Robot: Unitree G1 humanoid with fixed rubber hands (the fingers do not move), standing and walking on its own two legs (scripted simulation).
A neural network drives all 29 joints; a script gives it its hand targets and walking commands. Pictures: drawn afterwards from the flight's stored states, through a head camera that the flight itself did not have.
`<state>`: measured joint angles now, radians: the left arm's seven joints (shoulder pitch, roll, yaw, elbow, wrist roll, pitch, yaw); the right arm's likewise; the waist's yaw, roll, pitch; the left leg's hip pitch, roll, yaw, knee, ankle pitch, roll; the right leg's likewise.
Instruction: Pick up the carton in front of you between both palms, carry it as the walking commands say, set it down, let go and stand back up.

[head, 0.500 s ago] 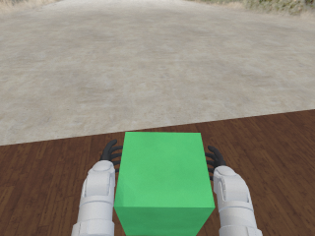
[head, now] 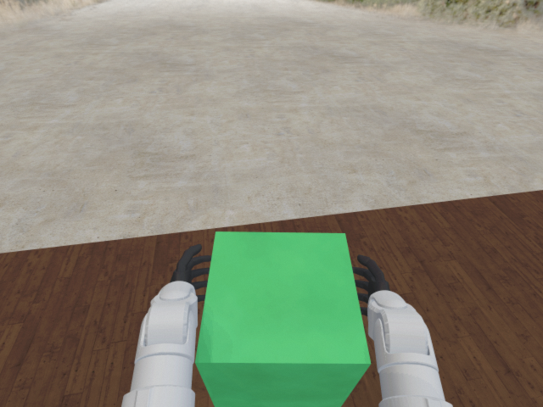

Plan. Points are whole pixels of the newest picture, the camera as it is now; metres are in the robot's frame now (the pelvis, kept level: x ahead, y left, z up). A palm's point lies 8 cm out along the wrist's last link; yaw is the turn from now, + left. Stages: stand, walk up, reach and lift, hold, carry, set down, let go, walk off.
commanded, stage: hold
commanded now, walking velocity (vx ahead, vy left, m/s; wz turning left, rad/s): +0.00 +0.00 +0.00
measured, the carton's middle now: (278, 325) +0.29 +0.00 -0.03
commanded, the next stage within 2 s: carry in 0.32 s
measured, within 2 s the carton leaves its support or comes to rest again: neither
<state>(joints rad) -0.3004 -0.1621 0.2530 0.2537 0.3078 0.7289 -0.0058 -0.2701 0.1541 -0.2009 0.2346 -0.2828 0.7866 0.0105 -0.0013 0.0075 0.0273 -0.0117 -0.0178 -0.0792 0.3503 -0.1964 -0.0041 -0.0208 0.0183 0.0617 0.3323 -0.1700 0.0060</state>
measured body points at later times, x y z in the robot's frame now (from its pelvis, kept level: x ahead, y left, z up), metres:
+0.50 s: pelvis +0.02 +0.01 -0.01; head -0.03 +0.02 +0.44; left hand +0.32 +0.17 +0.06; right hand +0.32 -0.14 +0.05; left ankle +0.01 +0.13 -0.74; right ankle +0.02 -0.12 -0.75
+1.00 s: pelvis +0.23 +0.01 +0.00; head +0.22 +0.01 +0.45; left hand +0.50 +0.18 +0.09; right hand +0.51 -0.12 +0.08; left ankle +0.27 +0.14 -0.70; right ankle +0.15 -0.09 -0.75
